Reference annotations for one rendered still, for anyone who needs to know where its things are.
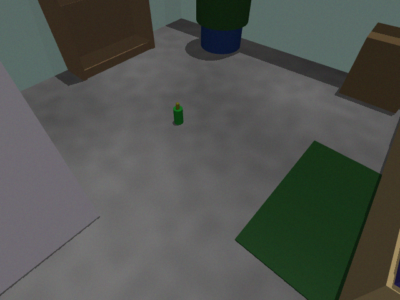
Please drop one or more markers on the bed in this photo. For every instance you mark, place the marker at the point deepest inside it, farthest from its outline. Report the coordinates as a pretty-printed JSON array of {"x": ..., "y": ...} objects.
[{"x": 375, "y": 269}]

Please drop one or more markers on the bookshelf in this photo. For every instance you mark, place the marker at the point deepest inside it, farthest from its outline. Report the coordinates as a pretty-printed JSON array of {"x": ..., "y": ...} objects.
[{"x": 95, "y": 35}]

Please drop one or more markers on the potted plant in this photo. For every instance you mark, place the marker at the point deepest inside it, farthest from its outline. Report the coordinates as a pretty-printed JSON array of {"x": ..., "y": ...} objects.
[{"x": 221, "y": 23}]

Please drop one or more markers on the bottle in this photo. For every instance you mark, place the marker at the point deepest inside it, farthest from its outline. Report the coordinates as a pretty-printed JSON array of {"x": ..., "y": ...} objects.
[{"x": 178, "y": 114}]

